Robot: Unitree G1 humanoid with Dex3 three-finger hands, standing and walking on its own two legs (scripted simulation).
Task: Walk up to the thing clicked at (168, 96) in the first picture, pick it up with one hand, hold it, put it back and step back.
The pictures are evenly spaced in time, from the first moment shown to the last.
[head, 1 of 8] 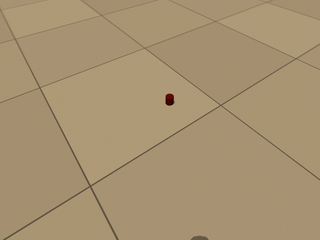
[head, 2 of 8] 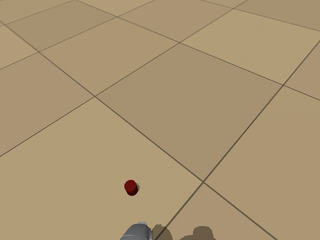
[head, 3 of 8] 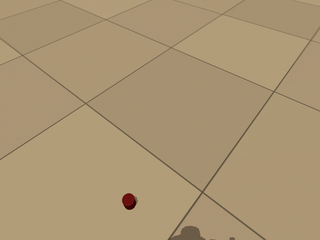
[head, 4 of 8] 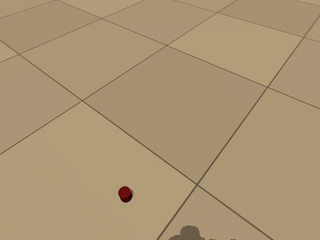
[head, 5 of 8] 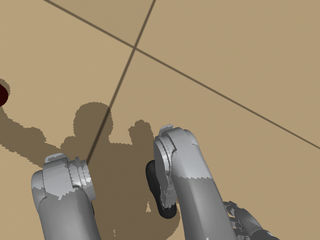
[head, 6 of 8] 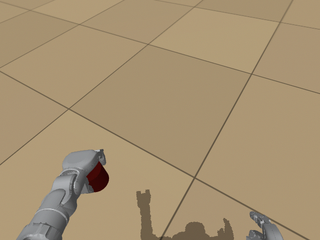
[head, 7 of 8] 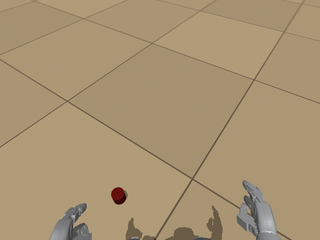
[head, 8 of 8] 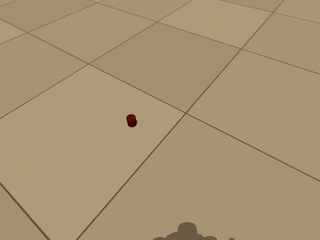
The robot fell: no
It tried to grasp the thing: yes
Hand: left
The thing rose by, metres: 0.68
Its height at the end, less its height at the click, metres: +0.00
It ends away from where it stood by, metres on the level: 0.01
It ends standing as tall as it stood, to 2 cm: yes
